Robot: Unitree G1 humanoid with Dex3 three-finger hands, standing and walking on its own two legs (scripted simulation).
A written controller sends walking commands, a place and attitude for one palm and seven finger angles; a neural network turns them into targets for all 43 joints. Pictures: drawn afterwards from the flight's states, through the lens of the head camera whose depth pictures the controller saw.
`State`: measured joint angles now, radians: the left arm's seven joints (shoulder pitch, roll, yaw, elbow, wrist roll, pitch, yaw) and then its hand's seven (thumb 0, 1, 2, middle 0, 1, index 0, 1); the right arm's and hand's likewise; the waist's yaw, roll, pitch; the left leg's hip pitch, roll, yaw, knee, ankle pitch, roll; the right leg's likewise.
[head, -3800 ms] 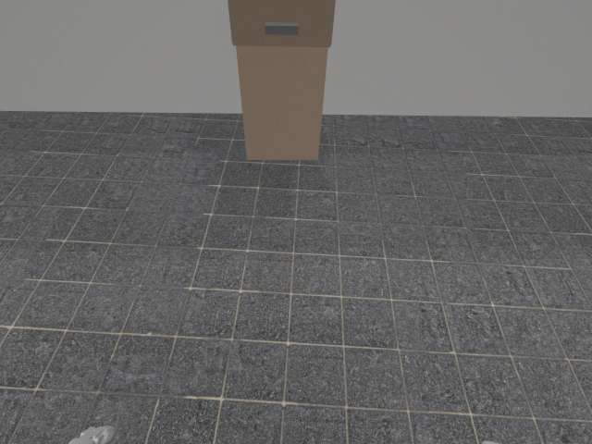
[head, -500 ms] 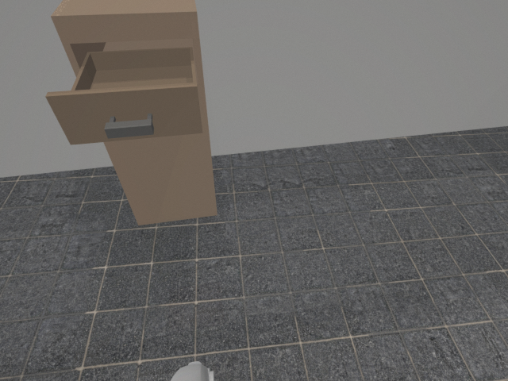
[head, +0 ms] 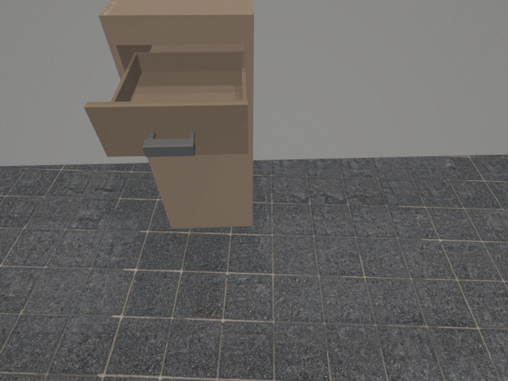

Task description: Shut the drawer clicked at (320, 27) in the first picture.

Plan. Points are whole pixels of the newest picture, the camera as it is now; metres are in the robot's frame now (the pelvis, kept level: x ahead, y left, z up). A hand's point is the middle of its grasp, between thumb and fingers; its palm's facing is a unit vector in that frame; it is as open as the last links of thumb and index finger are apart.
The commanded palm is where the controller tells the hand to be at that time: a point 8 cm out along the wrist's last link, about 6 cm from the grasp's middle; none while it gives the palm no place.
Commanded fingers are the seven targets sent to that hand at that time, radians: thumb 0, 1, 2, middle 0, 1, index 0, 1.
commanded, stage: take the last steps up to it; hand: left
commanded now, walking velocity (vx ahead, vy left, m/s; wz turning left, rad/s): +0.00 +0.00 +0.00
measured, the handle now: (171, 141) +0.58 +0.22 +0.03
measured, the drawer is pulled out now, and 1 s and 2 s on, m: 0.29 0.29 0.29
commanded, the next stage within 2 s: come to a stop and stand still in 0.96 s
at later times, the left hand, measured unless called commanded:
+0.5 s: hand out of the picture -0.02 +0.17 -0.18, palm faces +0.21 -0.97 -0.15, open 7.3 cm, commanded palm none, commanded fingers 0.00 0.90 0.90 -0.20 -0.30 -0.20 -0.30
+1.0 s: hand (173, 301) +0.30 +0.19 -0.16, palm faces +0.11 -0.97 -0.23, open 7.3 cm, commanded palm none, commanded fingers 0.00 0.90 0.90 -0.20 -0.30 -0.20 -0.30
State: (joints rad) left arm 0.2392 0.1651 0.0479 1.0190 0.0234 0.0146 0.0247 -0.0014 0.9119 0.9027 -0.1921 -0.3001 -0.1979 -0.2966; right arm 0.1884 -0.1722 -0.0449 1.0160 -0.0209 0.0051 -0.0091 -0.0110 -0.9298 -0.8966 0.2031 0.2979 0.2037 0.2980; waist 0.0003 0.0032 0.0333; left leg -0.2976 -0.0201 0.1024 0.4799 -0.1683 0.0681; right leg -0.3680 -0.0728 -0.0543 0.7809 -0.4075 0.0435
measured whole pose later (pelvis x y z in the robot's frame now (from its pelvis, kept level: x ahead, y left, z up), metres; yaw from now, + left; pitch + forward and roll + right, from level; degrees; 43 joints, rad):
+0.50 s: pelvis +0.08 +0.02 +0.00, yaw +6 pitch -1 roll -1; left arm 0.44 0.14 0.04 1.13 0.02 -0.02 0.00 0.00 0.91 0.90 -0.20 -0.30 -0.20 -0.30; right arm 0.24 -0.18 -0.05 1.05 -0.02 -0.03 0.01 0.01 -0.91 -0.90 0.20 0.30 0.20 0.30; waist 0.04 -0.01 0.03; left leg -0.28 0.06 0.11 0.55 -0.26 0.02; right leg -0.14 -0.10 -0.13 0.57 -0.40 0.02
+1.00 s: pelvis +0.22 +0.00 -0.01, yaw +5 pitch -2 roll +1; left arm 0.17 0.15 0.05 1.02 0.02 -0.06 0.00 0.00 0.92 0.90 -0.19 -0.30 -0.20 -0.30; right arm 0.34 -0.15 -0.05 1.15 -0.02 0.00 0.00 0.01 -0.91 -0.90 0.20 0.30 0.20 0.30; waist -0.02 0.05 0.07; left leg -0.32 0.07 0.06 1.09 -0.45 0.01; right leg -0.31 -0.04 -0.16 0.58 -0.24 -0.06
